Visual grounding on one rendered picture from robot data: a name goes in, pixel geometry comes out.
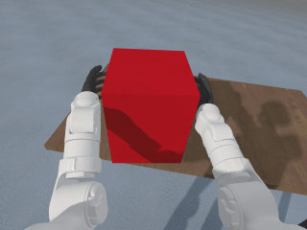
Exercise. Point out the left robot upper arm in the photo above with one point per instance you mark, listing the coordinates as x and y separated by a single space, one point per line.
76 206

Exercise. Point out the robot right forearm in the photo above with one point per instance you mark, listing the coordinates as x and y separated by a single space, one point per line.
229 164

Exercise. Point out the table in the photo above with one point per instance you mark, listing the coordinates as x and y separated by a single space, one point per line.
268 123

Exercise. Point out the robot left forearm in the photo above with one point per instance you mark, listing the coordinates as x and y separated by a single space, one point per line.
81 156

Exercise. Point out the carton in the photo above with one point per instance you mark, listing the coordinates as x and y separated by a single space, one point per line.
150 99

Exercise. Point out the right robot upper arm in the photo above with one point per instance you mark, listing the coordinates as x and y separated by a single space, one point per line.
250 206

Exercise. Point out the left robot hand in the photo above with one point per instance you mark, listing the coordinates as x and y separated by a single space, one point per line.
91 81

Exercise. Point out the right robot hand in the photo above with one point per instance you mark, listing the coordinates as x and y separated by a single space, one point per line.
204 89

